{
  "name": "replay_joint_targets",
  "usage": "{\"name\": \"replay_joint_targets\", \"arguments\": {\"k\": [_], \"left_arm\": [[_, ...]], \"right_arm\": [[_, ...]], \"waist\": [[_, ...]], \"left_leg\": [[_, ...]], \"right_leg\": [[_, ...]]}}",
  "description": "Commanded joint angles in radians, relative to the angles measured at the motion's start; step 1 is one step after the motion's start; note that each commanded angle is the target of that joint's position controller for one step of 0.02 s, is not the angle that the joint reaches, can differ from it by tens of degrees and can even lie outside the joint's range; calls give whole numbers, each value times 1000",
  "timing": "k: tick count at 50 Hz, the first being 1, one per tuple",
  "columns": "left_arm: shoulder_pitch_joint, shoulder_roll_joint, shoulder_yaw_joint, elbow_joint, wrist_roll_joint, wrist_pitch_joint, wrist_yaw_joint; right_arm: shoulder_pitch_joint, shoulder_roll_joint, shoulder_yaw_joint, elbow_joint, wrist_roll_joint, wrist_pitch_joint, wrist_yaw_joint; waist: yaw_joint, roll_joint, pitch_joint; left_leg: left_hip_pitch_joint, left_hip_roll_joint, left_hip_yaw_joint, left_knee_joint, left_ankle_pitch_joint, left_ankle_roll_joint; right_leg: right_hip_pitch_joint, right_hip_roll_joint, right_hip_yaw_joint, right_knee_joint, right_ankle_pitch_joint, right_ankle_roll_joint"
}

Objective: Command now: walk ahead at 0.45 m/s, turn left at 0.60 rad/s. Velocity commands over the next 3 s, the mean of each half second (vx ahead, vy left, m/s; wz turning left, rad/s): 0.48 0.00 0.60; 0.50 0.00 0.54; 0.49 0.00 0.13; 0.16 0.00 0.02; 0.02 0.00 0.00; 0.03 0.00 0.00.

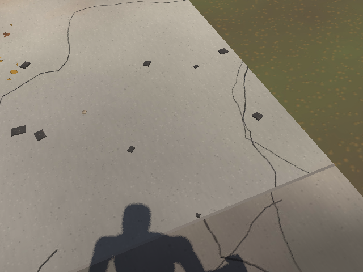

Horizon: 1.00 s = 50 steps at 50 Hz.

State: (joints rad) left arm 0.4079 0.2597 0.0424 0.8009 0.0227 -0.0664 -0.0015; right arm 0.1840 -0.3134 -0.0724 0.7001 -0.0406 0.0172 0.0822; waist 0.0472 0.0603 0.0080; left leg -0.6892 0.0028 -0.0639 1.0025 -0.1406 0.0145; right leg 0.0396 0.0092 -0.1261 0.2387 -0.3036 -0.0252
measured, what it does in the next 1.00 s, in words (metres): walks ahead, turning left: left foot, then right foot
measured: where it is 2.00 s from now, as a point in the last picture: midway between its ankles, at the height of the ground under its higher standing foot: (112, 179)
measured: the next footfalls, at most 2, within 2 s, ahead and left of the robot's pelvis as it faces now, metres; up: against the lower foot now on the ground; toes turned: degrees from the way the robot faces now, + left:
left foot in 0.18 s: +0.25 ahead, +0.11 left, +0.00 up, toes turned +9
right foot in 0.72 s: +0.62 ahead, +0.06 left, +0.00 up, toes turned +27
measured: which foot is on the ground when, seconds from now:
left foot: up 0.00-0.16, down 0.18-0.72, up 0.74-1.00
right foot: down 0.00-0.18, up 0.20-0.70, down 0.72-1.00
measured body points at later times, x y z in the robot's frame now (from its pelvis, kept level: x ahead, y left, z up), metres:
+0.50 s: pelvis +0.27 +0.08 +0.00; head +0.30 +0.10 +0.45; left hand +0.36 +0.37 -0.11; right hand +0.38 -0.19 -0.11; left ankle +0.21 +0.11 -0.74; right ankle +0.45 -0.06 -0.67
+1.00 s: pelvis +0.56 +0.13 +0.00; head +0.59 +0.14 +0.45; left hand +0.43 +0.38 -0.11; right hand +0.83 +0.00 -0.11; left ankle +0.53 +0.28 -0.67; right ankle +0.58 +0.04 -0.74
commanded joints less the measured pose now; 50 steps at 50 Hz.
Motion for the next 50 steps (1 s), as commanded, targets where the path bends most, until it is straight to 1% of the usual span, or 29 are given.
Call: {"name": "replay_joint_targets", "arguments": {"k": [1, 4, 5, 7, 8, 9, 10, 11, 12, 13, 14, 15, 17, 20, 24, 30, 32, 33, 34, 35, 36, 37, 38, 39, 40, 42, 44, 46, 50], "left_arm": [[9, 134, 29, -29, -3, -17, 2], [39, 155, 31, 5, -2, -12, 12], [36, 164, 31, 13, -3, -8, 15], [45, 202, 35, 29, -3, 3, 24], [42, 210, 34, 28, -6, 8, 27], [21, 206, 31, 9, -5, 8, 26], [60, 78, 1, -64, -12, 4, 0], [-36, 149, 18, -104, -5, -2, -2], [-140, 161, 21, -136, -9, -7, -5], [-133, 133, 7, -134, -12, -18, -6], [-117, 130, 7, -119, -2, -15, -5], [-85, 130, 7, -112, 16, 3, -6], [-48, 120, 7, -99, 33, 37, -14], [-128, 98, 5, -125, 31, 54, -21], [-309, 96, 4, -177, 27, 51, -21], [-488, 93, -8, -240, 13, 31, -32], [-457, 109, -5, -240, 9, 24, -28], [-397, 121, 0, -223, 7, 21, -22], [-299, 148, 12, -192, 5, 17, -10], [-159, 177, 25, -156, 8, 5, 3], [-1, 239, 41, -145, 28, -4, 23], [4, 320, 58, -154, 46, 3, 28], [-49, 262, 56, -155, 22, 15, 22], [-117, 170, 35, -162, 14, 16, 18], [-153, 116, 22, -154, 13, 13, 13], [-147, 100, 15, -125, 10, 3, 13], [-106, 102, 17, -92, 0, -22, 0], [-85, 108, 20, -67, -5, -38, -10], [-56, 103, 17, -25, -5, -40, -18]], "right_arm": [[-206, -11, 16, -130, 0, -22, 15], [-260, 3, 30, -158, -2, -21, 20], [-238, -1, 30, -154, -4, -21, 14], [-115, -34, 15, -125, -9, -25, -4], [29, -63, 0, -84, -13, -34, -15], [198, -112, -24, -29, -21, -38, -32], [214, -224, -52, -35, -13, -34, -48], [242, -240, -59, -61, 20, -27, -55], [218, -219, -56, -28, 26, -25, -64], [181, -172, -43, -10, 32, -30, -71], [137, -135, -32, -9, 30, -37, -75], [101, -112, -22, -12, 33, -43, -78], [83, -95, -13, -13, 38, -61, -73], [125, -117, -20, 9, 36, -72, -70], [217, -115, -21, 42, 38, -74, -72], [315, -134, -27, 72, 29, -74, -90], [290, -150, -30, 69, 28, -73, -99], [256, -159, -31, 63, 27, -73, -100], [230, -169, -33, 59, 25, -76, -96], [211, -169, -31, 61, 32, -82, -87], [220, -105, -13, 40, 41, -92, -77], [327, -11, 5, 13, 65, -88, -79], [322, -101, -3, 34, 26, -77, -88], [255, -113, -8, 44, 16, -69, -83], [205, -101, -5, 44, 14, -64, -74], [185, -75, -3, 43, 5, -43, -54], [174, -48, 5, 39, 1, -30, -41], [129, -29, 11, 25, 0, -27, -33], [-20, -8, 30, -17, -1, -37, -24]], "waist": [[33, -168, 112], [37, -171, 117], [19, -176, 96], [-49, -197, -6], [-116, -189, -97], [-199, -137, -191], [-138, 128, -312], [-182, 67, -399], [-176, -9, -248], [-127, -34, -122], [-77, -68, -55], [-35, -57, -31], [-3, -39, -38], [-18, -28, -2], [-82, -9, 43], [-144, 1, 46], [-117, 13, 40], [-82, 21, 27], [-38, 19, -16], [38, -26, -91], [94, -108, -230], [25, -340, -334], [-4, -261, -281], [-17, -153, -141], [-24, -89, -60], [-45, -150, -8], [-52, -162, -8], [-56, -159, 1], [-40, -156, 38]], "left_leg": [[-83, 15, 94, -162, 40, 6], [5, 8, 167, -314, -11, 53], [75, -21, 193, -353, -44, 77], [266, -104, 229, -385, -132, 129], [461, -131, 206, -439, -117, 161], [725, -83, 109, -490, -130, 198], [1063, 245, -392, -531, -302, 318], [1084, 360, -755, -669, -183, 381], [1001, 309, -562, -679, -34, 352], [838, 276, -435, -690, 116, 326], [714, 216, -347, -704, 211, 288], [619, 169, -288, -719, 269, 274], [537, 125, -237, -747, 311, 274], [480, 92, -229, -798, 218, 267], [548, 79, -261, -807, 191, 239], [689, 101, -316, -714, 376, 218], [686, 114, -341, -679, 416, 189], [651, 107, -338, -644, 475, 165], [621, 86, -330, -552, 592, 141], [569, 29, -283, -368, 606, 115], [444, -30, -225, -100, 353, 95], [149, -189, -102, 177, -400, 60], [58, -105, -91, 281, -365, 67], [58, -59, -75, 282, -267, 64], [77, -26, -57, 243, -208, 58], [118, 11, -35, 191, -183, 46], [128, 5, -33, 170, -172, 46], [82, 1, -41, 131, -131, 44], [45, 8, -5, -87, 11, 26]], "right_leg": [[-13, -229, 58, -81, 414, -101], [29, -254, 3, -46, 578, -90], [40, -254, -27, 10, 757, -81], [60, -266, -68, 239, 1134, -72], [-3, -268, -82, 430, 1119, -64], [-182, -246, -96, 689, 899, -43], [-607, -110, -81, 1055, -7, 12], [-734, -3, 102, 1231, -212, 22], [-816, -63, 166, 1214, -96, 14], [-781, -101, 153, 1115, -30, 11], [-721, -128, 155, 1028, -24, 15], [-655, -139, 158, 982, -37, 27], [-595, -140, 145, 921, -46, 49], [-642, -136, 124, 816, 59, 74], [-745, -118, 130, 635, 223, 83], [-733, -47, 132, 426, 272, 58], [-619, -26, 147, 350, 244, 37], [-504, -6, 143, 315, 205, 21], [-353, 26, 130, 299, 153, 3], [-153, 7, 136, 240, 176, -22], [86, -188, 327, 210, -30, -66], [295, -466, 787, 111, -100, -169], [196, -458, 911, 70, -185, -193], [53, -415, 748, 50, -173, -176], [-51, -359, 592, 31, -69, -156], [-151, -285, 398, -8, 114, -120], [-171, -272, 323, -19, 294, -131], [-160, -270, 262, -42, 373, -145], [-157, -228, 135, -78, 426, -138]]}}
Over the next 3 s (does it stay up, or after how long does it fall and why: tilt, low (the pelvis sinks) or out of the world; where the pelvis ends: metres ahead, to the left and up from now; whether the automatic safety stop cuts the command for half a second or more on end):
stays up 0.90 0.43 0.00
